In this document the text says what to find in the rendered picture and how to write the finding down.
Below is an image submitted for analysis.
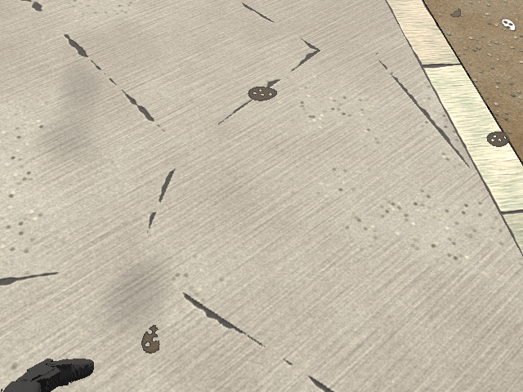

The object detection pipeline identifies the robot left hand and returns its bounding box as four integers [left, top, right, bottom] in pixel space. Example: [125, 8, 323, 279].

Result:
[1, 359, 94, 392]

